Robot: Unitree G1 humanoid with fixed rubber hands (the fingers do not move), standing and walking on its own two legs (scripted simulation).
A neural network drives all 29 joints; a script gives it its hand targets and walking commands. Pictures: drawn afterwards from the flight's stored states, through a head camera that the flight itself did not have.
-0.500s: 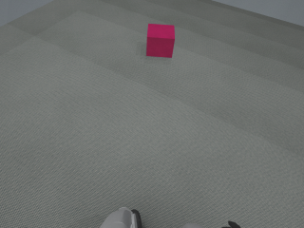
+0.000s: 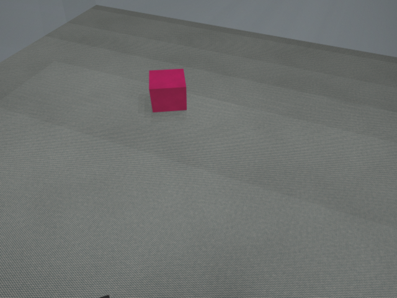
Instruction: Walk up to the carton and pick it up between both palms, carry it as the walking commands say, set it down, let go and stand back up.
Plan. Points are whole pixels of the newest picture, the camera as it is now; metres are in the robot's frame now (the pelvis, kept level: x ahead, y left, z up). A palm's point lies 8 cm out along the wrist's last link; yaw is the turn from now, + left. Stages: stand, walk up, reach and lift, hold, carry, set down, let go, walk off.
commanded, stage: walk up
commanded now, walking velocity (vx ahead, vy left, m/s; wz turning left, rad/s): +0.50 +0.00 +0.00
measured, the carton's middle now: (168, 90) +1.61 +0.07 -0.68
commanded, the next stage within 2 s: none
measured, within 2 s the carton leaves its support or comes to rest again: neither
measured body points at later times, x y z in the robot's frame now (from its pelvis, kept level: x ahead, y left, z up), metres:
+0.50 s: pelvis +0.24 +0.01 -0.05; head +0.27 +0.01 +0.40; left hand +0.11 +0.22 -0.19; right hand +0.39 -0.21 -0.17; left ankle +0.38 +0.06 -0.75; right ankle +0.03 -0.13 -0.71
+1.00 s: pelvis +0.39 +0.04 +0.01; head +0.39 +0.09 +0.46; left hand +0.45 +0.27 -0.16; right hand +0.30 -0.17 -0.12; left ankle +0.38 +0.07 -0.75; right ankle +0.48 -0.18 -0.63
